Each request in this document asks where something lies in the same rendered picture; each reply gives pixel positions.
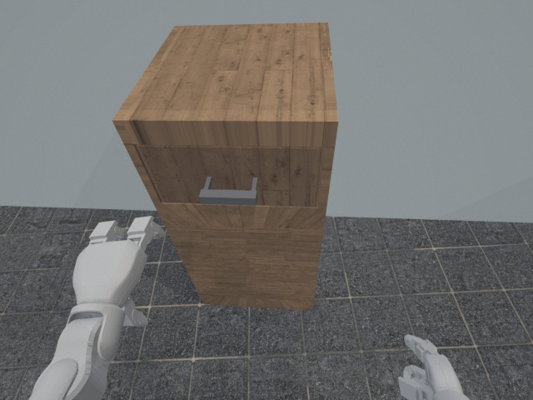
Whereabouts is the robot left hand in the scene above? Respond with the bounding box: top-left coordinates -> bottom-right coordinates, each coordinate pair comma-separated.
72,216 -> 165,327

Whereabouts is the left robot forearm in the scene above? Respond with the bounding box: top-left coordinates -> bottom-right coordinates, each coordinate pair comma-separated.
28,302 -> 126,400

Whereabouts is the handle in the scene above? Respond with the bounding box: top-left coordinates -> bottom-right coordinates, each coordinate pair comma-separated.
199,177 -> 258,205

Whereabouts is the drawer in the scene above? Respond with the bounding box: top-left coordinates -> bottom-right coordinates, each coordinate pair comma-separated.
137,144 -> 321,207

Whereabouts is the cabinet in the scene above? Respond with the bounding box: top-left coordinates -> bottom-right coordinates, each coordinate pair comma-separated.
112,22 -> 338,311

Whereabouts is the robot right hand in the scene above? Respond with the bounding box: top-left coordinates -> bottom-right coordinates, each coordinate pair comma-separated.
398,334 -> 464,400

